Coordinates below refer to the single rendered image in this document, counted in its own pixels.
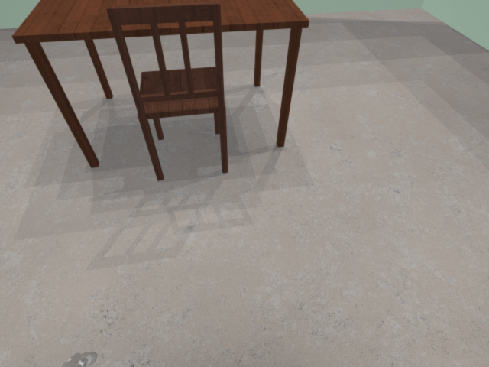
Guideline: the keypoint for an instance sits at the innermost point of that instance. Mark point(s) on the chair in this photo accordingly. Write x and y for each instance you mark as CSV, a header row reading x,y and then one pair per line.
x,y
170,93

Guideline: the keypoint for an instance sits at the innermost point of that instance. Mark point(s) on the table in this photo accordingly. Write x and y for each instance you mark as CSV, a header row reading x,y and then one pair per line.
x,y
73,20

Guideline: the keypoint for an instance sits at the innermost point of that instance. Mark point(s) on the left robot hand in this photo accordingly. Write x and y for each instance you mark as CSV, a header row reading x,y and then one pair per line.
x,y
81,360

